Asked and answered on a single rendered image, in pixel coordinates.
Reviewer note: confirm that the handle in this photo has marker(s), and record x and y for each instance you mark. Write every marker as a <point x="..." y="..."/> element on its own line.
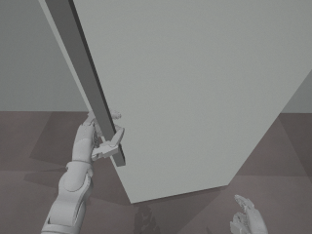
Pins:
<point x="72" y="35"/>

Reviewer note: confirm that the left robot hand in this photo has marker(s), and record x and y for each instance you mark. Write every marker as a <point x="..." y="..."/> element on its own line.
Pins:
<point x="87" y="138"/>

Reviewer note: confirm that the left robot forearm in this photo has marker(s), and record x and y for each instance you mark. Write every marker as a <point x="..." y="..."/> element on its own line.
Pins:
<point x="67" y="212"/>

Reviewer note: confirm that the right robot hand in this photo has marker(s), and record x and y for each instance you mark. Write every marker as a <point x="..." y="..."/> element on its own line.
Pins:
<point x="251" y="223"/>

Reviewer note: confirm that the fridge door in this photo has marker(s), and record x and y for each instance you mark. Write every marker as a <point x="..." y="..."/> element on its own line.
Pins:
<point x="198" y="83"/>

